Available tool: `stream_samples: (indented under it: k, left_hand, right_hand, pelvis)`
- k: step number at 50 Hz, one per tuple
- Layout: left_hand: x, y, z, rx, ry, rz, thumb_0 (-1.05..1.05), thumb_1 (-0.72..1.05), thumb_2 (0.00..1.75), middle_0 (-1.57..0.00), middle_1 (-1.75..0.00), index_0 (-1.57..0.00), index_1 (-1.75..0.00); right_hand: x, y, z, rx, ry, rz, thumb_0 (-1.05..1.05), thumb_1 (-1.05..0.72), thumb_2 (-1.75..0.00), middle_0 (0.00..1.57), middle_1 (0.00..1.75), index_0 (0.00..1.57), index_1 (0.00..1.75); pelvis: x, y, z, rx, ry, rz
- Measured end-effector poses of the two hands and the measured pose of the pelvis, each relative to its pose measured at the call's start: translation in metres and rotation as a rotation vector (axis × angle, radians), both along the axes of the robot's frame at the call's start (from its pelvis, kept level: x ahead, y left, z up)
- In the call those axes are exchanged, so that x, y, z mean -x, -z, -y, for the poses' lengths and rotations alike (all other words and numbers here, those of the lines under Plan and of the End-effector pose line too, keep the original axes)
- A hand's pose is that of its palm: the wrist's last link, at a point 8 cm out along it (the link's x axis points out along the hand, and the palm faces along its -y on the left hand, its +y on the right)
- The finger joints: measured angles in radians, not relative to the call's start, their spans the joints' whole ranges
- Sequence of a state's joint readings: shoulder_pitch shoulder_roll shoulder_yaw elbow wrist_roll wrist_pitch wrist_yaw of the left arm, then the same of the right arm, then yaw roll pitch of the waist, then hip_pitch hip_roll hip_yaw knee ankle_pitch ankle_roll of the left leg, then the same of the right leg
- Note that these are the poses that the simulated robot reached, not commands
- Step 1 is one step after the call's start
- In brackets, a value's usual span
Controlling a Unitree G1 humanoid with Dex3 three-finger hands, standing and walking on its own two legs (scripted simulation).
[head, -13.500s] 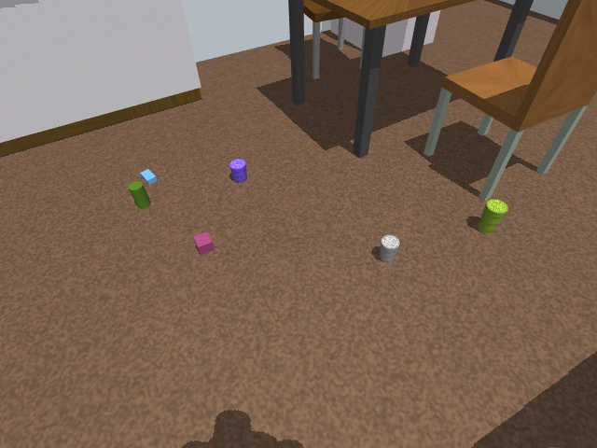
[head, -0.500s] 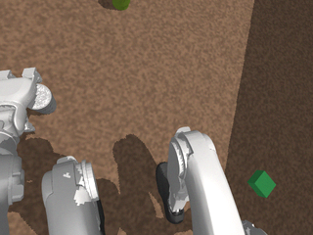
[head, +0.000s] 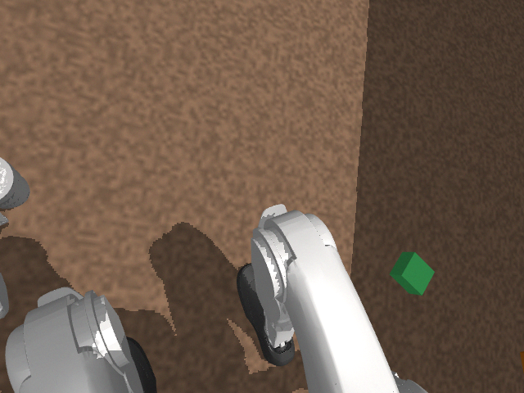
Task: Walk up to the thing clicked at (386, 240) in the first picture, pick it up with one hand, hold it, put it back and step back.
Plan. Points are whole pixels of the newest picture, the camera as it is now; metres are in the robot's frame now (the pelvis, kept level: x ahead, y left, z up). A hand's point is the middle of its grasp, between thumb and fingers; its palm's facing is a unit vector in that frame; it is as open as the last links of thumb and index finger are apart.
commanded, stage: rest palm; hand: left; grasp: from above
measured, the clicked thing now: out of the picture +0.49 +0.25 -0.25
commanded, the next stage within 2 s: close in 0.18 s
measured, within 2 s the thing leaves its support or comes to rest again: neither
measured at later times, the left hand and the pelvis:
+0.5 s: hand out of the picture +0.47 +0.25 -0.22, palm faces -0.40 -0.09 -0.91, open 12.6 cm; pelvis -0.01 +0.00 +0.00, yaw -2 degrees
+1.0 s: hand out of the picture +0.47 +0.25 -0.22, palm faces -0.44 -0.10 -0.89, open 11.8 cm; pelvis -0.01 +0.00 +0.00, yaw -2 degrees
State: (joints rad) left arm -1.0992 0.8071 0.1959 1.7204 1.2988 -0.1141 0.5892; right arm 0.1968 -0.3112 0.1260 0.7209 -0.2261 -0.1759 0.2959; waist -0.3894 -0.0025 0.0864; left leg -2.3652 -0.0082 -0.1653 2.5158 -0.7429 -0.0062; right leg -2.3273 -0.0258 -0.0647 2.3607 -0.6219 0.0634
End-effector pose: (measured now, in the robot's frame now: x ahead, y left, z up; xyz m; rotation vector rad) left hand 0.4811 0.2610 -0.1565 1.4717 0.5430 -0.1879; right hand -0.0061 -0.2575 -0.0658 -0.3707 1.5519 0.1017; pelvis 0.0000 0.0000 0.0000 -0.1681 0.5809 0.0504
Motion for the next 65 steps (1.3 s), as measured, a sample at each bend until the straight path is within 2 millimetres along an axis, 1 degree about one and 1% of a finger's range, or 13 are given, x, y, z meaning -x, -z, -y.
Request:
stream_samples:
  k: [4,7,14,19,25,34,40,46,53,65]
  left_hand:
    - [0.009,0.006,-0.006,0.008,0.005,-0.044,0.0,-0.47,1.03,-0.09,-1.06,-0.09,-1.05]
    - [0.008,0.005,-0.005,0.035,0.035,-0.038,0.0,-0.47,1.02,-0.09,-1.08,-0.09,-1.06]
    - [0.011,0.007,0.007,0.078,0.13,-0.015,0.0,-0.45,1.0,-0.09,-1.08,-0.1,-1.05]
    - [0.013,0.006,0.011,0.066,0.157,0.018,0.0,-0.41,1.02,-0.12,-1.08,-0.13,-1.06]
    - [0.006,0.008,0.01,0.034,0.118,0.054,0.0,-0.32,1.02,-0.17,-1.07,-0.19,-1.04]
    - [0.004,0.009,0.003,0.02,0.045,0.006,-0.01,-0.35,0.95,-0.2,-1.04,-0.22,-1.01]
    - [0.004,0.01,0.002,0.032,0.051,-0.006,-0.01,-0.34,0.93,-0.21,-1.05,-0.24,-1.01]
    - [0.005,0.009,0.003,0.043,0.084,0.002,-0.01,-0.28,0.93,-0.24,-1.05,-0.26,-1.01]
    - [0.007,0.007,0.004,0.036,0.097,0.017,0.0,-0.22,0.94,-0.31,-1.06,-0.29,-1.02]
    - [0.007,0.006,0.004,0.028,0.087,0.012,0.0,-0.19,0.93,-0.4,-1.06,-0.33,-1.01]
  right_hand:
    - [0.008,0.002,-0.003,-0.023,-0.004,-0.041,0.0,-0.9,-0.9,0.2,0.3,0.2,0.3]
    - [0.009,0.001,-0.003,-0.025,-0.022,-0.052,0.01,-0.9,-0.9,0.2,0.3,0.2,0.3]
    - [0.001,-0.01,0.004,0.033,-0.053,-0.011,0.01,-0.9,-0.9,0.2,0.3,0.2,0.3]
    - [-0.007,-0.019,0.008,0.059,-0.088,0.028,0.0,-0.9,-0.9,0.2,0.3,0.19,0.3]
    - [-0.011,-0.023,0.01,0.067,-0.116,0.056,0.0,-0.9,-0.9,0.2,0.3,0.19,0.3]
    - [-0.005,-0.018,0.002,0.011,-0.119,0.05,0.0,-0.9,-0.9,0.2,0.3,0.19,0.3]
    - [0.001,-0.015,-0.006,-0.013,-0.105,0.033,0.0,-0.9,-0.9,0.2,0.3,0.19,0.3]
    - [0.002,-0.017,-0.01,-0.012,-0.103,0.022,0.01,-0.9,-0.9,0.2,0.3,0.2,0.3]
    - [0.0,-0.02,-0.008,0.0,-0.111,0.031,0.01,-0.9,-0.9,0.2,0.3,0.2,0.3]
    - [-0.004,-0.023,-0.002,0.011,-0.131,0.045,0.0,-0.91,-0.9,0.2,0.3,0.19,0.3]
  pelvis:
    - [0.001,0.0,0.002,-0.004,0.0,0.009]
    - [0.002,0.0,0.003,-0.001,0.001,0.02]
    - [0.004,0.001,0.002,0.017,0.008,0.04]
    - [0.005,0.001,0.0,0.022,0.011,0.048]
    - [0.007,0.002,-0.002,0.029,0.014,0.054]
    - [0.008,0.002,-0.003,0.031,0.013,0.056]
    - [0.008,0.001,-0.002,0.031,0.016,0.055]
    - [0.007,-0.001,-0.001,0.035,0.017,0.052]
    - [0.007,-0.002,-0.002,0.038,0.017,0.051]
    - [0.009,-0.003,-0.002,0.035,0.016,0.053]
